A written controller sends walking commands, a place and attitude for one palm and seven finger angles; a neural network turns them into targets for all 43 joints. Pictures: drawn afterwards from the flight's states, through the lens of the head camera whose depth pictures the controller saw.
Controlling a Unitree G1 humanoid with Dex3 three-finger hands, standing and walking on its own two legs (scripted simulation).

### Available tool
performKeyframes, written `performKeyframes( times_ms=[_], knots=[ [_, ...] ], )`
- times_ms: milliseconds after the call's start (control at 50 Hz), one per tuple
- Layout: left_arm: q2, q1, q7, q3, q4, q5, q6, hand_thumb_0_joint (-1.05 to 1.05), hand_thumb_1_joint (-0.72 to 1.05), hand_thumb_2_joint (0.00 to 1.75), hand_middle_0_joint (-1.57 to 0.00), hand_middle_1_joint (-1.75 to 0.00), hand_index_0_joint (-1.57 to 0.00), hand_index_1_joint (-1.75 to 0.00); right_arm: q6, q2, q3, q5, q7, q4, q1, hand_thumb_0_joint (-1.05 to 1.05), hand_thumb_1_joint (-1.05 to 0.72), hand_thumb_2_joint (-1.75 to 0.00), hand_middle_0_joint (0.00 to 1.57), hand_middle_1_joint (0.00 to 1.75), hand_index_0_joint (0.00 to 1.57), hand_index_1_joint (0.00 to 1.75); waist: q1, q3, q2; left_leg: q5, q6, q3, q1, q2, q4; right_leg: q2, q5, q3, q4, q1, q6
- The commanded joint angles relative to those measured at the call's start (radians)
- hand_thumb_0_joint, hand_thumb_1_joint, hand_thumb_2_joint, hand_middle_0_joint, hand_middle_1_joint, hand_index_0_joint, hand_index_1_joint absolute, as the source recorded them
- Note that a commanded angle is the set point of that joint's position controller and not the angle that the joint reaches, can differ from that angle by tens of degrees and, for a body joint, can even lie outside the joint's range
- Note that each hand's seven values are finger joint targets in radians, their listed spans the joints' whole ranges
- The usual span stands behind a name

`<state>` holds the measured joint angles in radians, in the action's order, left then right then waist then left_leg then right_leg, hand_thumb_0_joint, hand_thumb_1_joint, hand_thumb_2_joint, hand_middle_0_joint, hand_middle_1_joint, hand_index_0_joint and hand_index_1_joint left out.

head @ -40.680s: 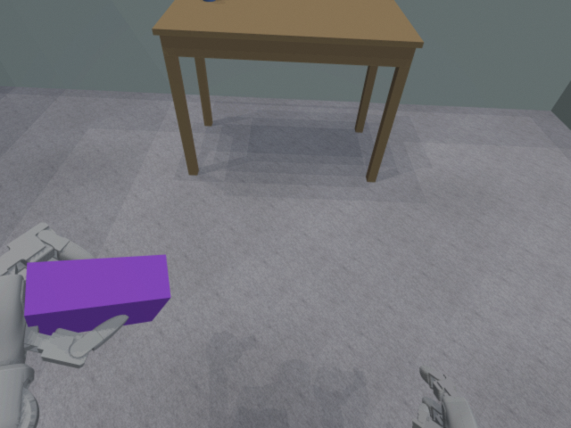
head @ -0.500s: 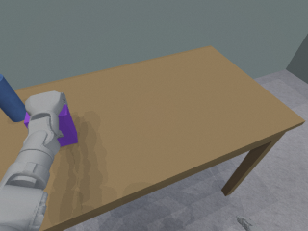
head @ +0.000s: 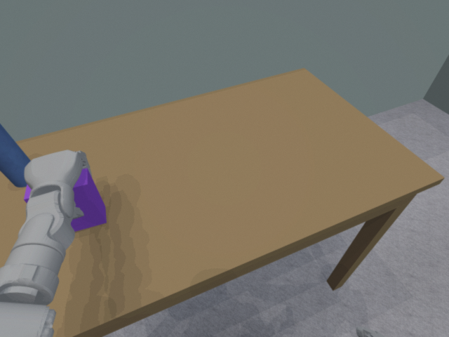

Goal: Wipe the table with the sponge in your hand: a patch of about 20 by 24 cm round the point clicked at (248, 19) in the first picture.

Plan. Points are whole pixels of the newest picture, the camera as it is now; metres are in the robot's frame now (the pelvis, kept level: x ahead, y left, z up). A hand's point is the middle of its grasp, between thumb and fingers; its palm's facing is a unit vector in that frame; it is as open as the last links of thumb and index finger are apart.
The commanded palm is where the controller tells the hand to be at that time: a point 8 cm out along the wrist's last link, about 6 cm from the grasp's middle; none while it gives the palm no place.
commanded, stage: wipe back along the first lane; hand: left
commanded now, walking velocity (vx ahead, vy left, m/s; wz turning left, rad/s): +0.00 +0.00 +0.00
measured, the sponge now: (73, 209) +0.34 +0.34 +0.02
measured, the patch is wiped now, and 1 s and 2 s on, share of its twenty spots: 1.00 1.00 1.00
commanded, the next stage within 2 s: lift the sponge slowly off the table in 1.32 s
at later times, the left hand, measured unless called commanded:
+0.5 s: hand (67, 207) +0.32 +0.31 +0.07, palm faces -0.04 -0.06 -1.00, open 9.4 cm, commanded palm +0.28 +0.31 +0.12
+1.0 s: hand (67, 233) +0.27 +0.29 +0.07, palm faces +0.03 -0.08 -1.00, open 9.4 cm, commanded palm +0.22 +0.29 +0.12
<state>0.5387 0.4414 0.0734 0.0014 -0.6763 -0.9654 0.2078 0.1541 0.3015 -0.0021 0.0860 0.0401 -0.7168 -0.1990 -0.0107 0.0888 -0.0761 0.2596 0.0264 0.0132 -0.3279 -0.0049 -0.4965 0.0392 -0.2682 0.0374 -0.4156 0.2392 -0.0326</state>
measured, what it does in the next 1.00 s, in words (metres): stands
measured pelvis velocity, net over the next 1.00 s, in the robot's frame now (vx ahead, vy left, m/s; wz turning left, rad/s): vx -0.01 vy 0.01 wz -0.01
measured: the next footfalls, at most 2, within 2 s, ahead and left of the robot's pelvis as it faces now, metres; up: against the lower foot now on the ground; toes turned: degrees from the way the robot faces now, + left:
none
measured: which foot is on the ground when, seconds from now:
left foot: down 0.00-1.00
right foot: down 0.00-1.00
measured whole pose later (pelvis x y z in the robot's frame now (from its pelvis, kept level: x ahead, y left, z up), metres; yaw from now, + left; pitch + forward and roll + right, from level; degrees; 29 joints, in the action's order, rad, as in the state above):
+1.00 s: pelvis -0.01 +0.01 +0.00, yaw +0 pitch +0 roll -1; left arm 0.44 0.02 0.08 0.10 -0.10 -0.94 0.41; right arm 0.13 0.28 0.03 0.08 0.01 -0.65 -0.06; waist -0.07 0.07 -0.09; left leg 0.26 0.04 0.00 -0.22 -0.02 -0.48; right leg 0.02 -0.28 0.02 -0.43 0.15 -0.02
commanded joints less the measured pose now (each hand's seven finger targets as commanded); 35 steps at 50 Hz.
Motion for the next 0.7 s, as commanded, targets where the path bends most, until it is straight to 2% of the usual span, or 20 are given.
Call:
performKeyframes(
  times_ms=[0, 20, 40, 60, 100, 180, 240, 260, 280, 300, 320, 360, 380, 400, 440, 500, 520, 560, 600, 680],
  knots=[
    [0.262, 0.267, -0.002, -0.07, 0.155, -0.02, 0.016, 0.0, 0.1, 1.3, -1.2, -1.6, -1.2, -1.6, -0.04, 0.139, -0.039, -0.004, 0.008, 0.148, 0.132, 0.0, -0.9, -0.9, 0.2, 0.3, 0.2, 0.3, -0.014, 0.196, 0.049, -0.337, 0.044, 0.013, 0.116, -0.026, 0.03, -0.01, 0.424, -0.045, 0.027, -0.088, -0.04],
    [0.258, 0.254, -0.004, -0.06, 0.152, -0.026, 0.02, 0.0, 0.1, 1.3, -1.2, -1.6, -1.2, -1.6, -0.038, 0.14, -0.043, -0.004, 0.008, 0.146, 0.12, 0.0, -0.9, -0.9, 0.2, 0.3, 0.2, 0.3, -0.009, 0.208, 0.059, -0.335, 0.047, 0.011, 0.127, -0.027, 0.023, -0.008, 0.419, -0.039, 0.025, -0.094, -0.038],
    [0.264, 0.228, -0.005, -0.065, 0.158, -0.03, 0.023, 0.0, 0.1, 1.3, -1.2, -1.6, -1.2, -1.6, -0.038, 0.136, -0.042, -0.003, 0.006, 0.151, 0.127, 0.0, -0.9, -0.9, 0.2, 0.3, 0.2, 0.3, -0.016, 0.204, 0.037, -0.338, 0.044, 0.011, 0.125, -0.028, 0.023, -0.01, 0.419, -0.039, 0.023, -0.094, -0.04],
    [0.237, 0.207, -0.009, -0.047, 0.169, -0.03, 0.025, 0.0, 0.1, 1.3, -1.2, -1.6, -1.2, -1.6, -0.039, 0.133, -0.041, -0.004, 0.004, 0.157, 0.132, 0.0, -0.9, -0.9, 0.2, 0.3, 0.2, 0.3, -0.018, 0.214, 0.047, -0.342, 0.045, 0.01, 0.129, -0.029, 0.022, -0.011, 0.43, -0.041, 0.022, -0.105, -0.04],
    [0.256, 0.167, -0.013, -0.077, 0.189, -0.022, 0.024, 0.0, 0.1, 1.3, -1.2, -1.6, -1.2, -1.6, -0.04, 0.135, -0.04, -0.005, 0.004, 0.162, 0.147, 0.0, -0.9, -0.9, 0.2, 0.3, 0.2, 0.3, -0.025, 0.217, 0.04, -0.346, 0.044, 0.014, 0.129, -0.028, 0.021, -0.01, 0.438, -0.051, 0.02, -0.111, -0.043],
    [0.181, 0.138, -0.017, -0.014, 0.234, -0.015, 0.04, 0.0, 0.1, 1.3, -1.2, -1.6, -1.2, -1.6, -0.039, 0.127, -0.039, -0.001, 0.001, 0.181, 0.161, 0.0, -0.9, -0.9, 0.2, 0.3, 0.2, 0.3, -0.017, 0.184, 0.048, -0.308, 0.043, 0.014, 0.133, -0.026, 0.027, -0.006, 0.375, -0.038, 0.029, -0.077, -0.038],
    [0.201, 0.127, -0.012, -0.035, 0.257, -0.009, 0.053, 0.0, 0.1, 1.3, -1.2, -1.6, -1.2, -1.6, -0.042, 0.126, -0.038, -0.001, 0.004, 0.187, 0.168, 0.0, -0.9, -0.9, 0.2, 0.3, 0.2, 0.3, -0.022, 0.182, 0.043, -0.296, 0.044, 0.019, 0.139, -0.026, 0.033, -0.004, 0.344, -0.038, 0.034, -0.079, -0.041],
    [0.2, 0.109, -0.013, -0.041, 0.254, -0.009, 0.059, 0.0, 0.1, 1.3, -1.2, -1.6, -1.2, -1.6, -0.041, 0.127, -0.037, -0.001, 0.005, 0.186, 0.173, 0.0, -0.9, -0.9, 0.2, 0.3, 0.2, 0.3, -0.025, 0.177, 0.067, -0.295, 0.043, 0.02, 0.135, -0.027, 0.033, -0.003, 0.345, -0.036, 0.034, -0.082, -0.04],
    [0.175, 0.109, -0.014, -0.018, 0.275, -0.007, 0.062, 0.0, 0.1, 1.3, -1.2, -1.6, -1.2, -1.6, -0.042, 0.123, -0.035, -0.001, 0.005, 0.192, 0.181, 0.0, -0.9, -0.9, 0.2, 0.3, 0.2, 0.3, -0.024, 0.182, 0.053, -0.295, 0.042, 0.017, 0.143, -0.026, 0.034, -0.004, 0.344, -0.037, 0.034, -0.079, -0.039],
    [0.196, 0.116, -0.015, -0.041, 0.293, -0.004, 0.065, 0.0, 0.1, 1.3, -1.2, -1.6, -1.2, -1.6, -0.043, 0.124, -0.033, -0.002, 0.006, 0.193, 0.192, 0.0, -0.9, -0.9, 0.2, 0.3, 0.2, 0.3, -0.028, 0.173, 0.042, -0.293, 0.042, 0.022, 0.144, -0.023, 0.041, -0.003, 0.332, -0.041, 0.038, -0.078, -0.043],
    [0.186, 0.125, -0.016, -0.022, 0.285, -0.006, 0.072, 0.0, 0.1, 1.3, -1.2, -1.6, -1.2, -1.6, -0.041, 0.124, -0.031, -0.002, 0.008, 0.19, 0.186, 0.0, -0.9, -0.9, 0.2, 0.3, 0.2, 0.3, -0.021, 0.16, 0.055, -0.279, 0.044, 0.023, 0.144, -0.025, 0.041, -0.001, 0.314, -0.035, 0.041, -0.071, -0.04],
    [0.191, 0.1, -0.018, -0.03, 0.281, -0.012, 0.082, 0.0, 0.1, 1.3, -1.2, -1.6, -1.2, -1.6, -0.042, 0.123, -0.029, -0.002, 0.007, 0.189, 0.192, 0.0, -0.9, -0.9, 0.2, 0.3, 0.2, 0.3, -0.026, 0.155, 0.061, -0.28, 0.041, 0.023, 0.138, -0.027, 0.041, -0.002, 0.318, -0.036, 0.039, -0.074, -0.041],
    [0.171, 0.083, -0.019, -0.012, 0.299, -0.013, 0.084, 0.0, 0.1, 1.3, -1.2, -1.6, -1.2, -1.6, -0.043, 0.119, -0.027, -0.003, 0.006, 0.197, 0.199, 0.0, -0.9, -0.9, 0.2, 0.3, 0.2, 0.3, -0.03, 0.162, 0.032, -0.278, 0.04, 0.021, 0.142, -0.027, 0.044, -0.004, 0.307, -0.036, 0.038, -0.076, -0.042],
    [0.186, 0.094, -0.02, -0.031, 0.32, -0.016, 0.084, 0.0, 0.1, 1.3, -1.2, -1.6, -1.2, -1.6, -0.045, 0.121, -0.027, -0.004, 0.006, 0.196, 0.209, 0.0, -0.9, -0.9, 0.2, 0.3, 0.2, 0.3, -0.033, 0.166, 0.027, -0.29, 0.039, 0.028, 0.151, -0.023, 0.047, 0.0, 0.308, -0.039, 0.036, -0.075, -0.047],
    [0.135, 0.061, -0.021, 0.011, 0.336, -0.017, 0.09, 0.0, 0.1, 1.3, -1.2, -1.6, -1.2, -1.6, -0.046, 0.113, -0.027, -0.004, 0.002, 0.203, 0.209, 0.0, -0.9, -0.9, 0.2, 0.3, 0.2, 0.3, -0.031, 0.164, 0.023, -0.292, 0.039, 0.029, 0.164, -0.021, 0.044, 0.002, 0.29, -0.029, 0.036, -0.065, -0.046],
    [0.157, -0.002, -0.021, -0.026, 0.386, -0.01, 0.093, 0.0, 0.1, 1.3, -1.2, -1.6, -1.2, -1.6, -0.051, 0.115, -0.026, -0.009, -0.002, 0.215, 0.226, 0.0, -0.9, -0.9, 0.2, 0.3, 0.2, 0.3, -0.05, 0.185, 0.035, -0.313, 0.038, 0.04, 0.166, -0.019, 0.047, 0.003, 0.309, -0.034, 0.029, -0.092, -0.05],
    [0.118, -0.005, -0.022, 0.01, 0.391, -0.008, 0.098, 0.0, 0.1, 1.3, -1.2, -1.6, -1.2, -1.6, -0.05, 0.11, -0.025, -0.007, -0.002, 0.216, 0.226, 0.0, -0.9, -0.9, 0.2, 0.3, 0.2, 0.3, -0.04, 0.17, 0.038, -0.304, 0.039, 0.035, 0.169, -0.019, 0.044, 0.004, 0.299, -0.025, 0.031, -0.081, -0.046],
    [0.077, -0.029, -0.023, 0.039, 0.423, -0.002, 0.111, 0.0, 0.1, 1.3, -1.2, -1.6, -1.2, -1.6, -0.053, 0.106, -0.023, -0.006, -0.006, 0.222, 0.239, 0.0, -0.9, -0.9, 0.2, 0.3, 0.2, 0.3, -0.039, 0.146, 0.048, -0.301, 0.037, 0.041, 0.172, -0.014, 0.049, 0.006, 0.284, -0.02, 0.033, -0.062, -0.045],
    [0.09, -0.038, -0.019, 0.019, 0.476, 0.003, 0.119, 0.0, 0.1, 1.3, -1.2, -1.6, -1.2, -1.6, -0.056, 0.109, -0.024, -0.009, -0.009, 0.227, 0.254, 0.0, -0.9, -0.9, 0.2, 0.3, 0.2, 0.3, -0.049, 0.158, 0.035, -0.312, 0.035, 0.049, 0.185, -0.008, 0.056, 0.008, 0.278, -0.025, 0.03, -0.07, -0.05],
    [0.065, -0.153, -0.016, 0.024, 0.53, 0.016, 0.137, 0.0, 0.1, 1.3, -1.2, -1.6, -1.2, -1.6, -0.063, 0.101, -0.022, -0.009, -0.016, 0.232, 0.268, 0.0, -0.9, -0.9, 0.2, 0.3, 0.2, 0.3, -0.058, 0.159, 0.066, -0.34, 0.035, 0.042, 0.186, -0.011, 0.047, 0.004, 0.336, -0.026, 0.021, -0.101, -0.044]
  ],
)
